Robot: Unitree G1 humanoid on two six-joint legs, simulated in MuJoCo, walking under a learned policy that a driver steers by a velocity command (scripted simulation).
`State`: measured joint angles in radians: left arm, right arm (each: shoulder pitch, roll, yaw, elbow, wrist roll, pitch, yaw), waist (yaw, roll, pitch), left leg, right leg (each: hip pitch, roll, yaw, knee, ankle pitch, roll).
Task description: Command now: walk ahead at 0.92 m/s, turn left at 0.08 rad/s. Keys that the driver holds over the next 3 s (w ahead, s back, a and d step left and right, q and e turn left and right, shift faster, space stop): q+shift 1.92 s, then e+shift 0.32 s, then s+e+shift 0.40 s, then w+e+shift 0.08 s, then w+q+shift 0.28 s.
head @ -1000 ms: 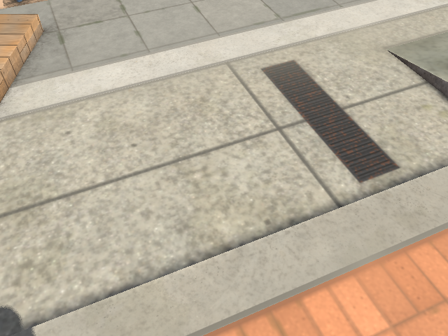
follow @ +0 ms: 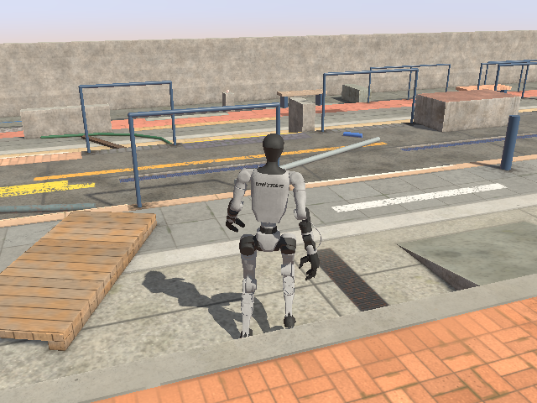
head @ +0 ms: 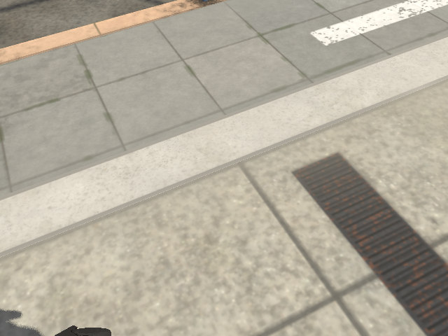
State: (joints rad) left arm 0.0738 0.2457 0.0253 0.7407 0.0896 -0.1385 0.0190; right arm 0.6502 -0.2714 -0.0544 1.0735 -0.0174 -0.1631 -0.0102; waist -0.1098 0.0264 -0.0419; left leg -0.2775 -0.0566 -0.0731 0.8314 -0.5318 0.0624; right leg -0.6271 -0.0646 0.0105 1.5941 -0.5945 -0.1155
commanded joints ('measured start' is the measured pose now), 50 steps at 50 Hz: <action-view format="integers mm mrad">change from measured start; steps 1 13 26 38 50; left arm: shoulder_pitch -847 348 293 3 58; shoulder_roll -74 -37 184 146 270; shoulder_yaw -67 -11 19 5 35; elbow -404 110 -20 -164 -160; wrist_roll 32 -80 -21 -66 -82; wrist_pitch -97 25 141 182 135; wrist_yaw -5 25 30 20 54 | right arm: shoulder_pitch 706 -381 -397 -331 -247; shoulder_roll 38 112 -183 -217 -109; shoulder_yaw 37 -42 -37 -68 -45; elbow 230 -182 -344 -377 -417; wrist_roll -38 18 8 17 17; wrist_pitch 36 124 164 204 189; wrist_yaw -80 -5 5 -17 -3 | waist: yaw -432 88 132 72 62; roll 157 -183 -55 34 -195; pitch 189 121 -48 -36 -78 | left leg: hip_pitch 925 -749 152 199 -167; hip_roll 236 -10 243 66 -161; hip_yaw -580 126 -457 -491 -363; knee -123 554 -447 -406 -4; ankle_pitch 1466 -68 1115 901 -85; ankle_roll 130 -28 279 79 -68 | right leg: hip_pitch -1239 702 -34 -93 739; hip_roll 0 -166 23 58 -210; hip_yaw -12 25 74 134 395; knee -51 -1123 -134 -589 -1266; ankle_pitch -375 1488 113 352 554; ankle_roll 59 46 167 179 61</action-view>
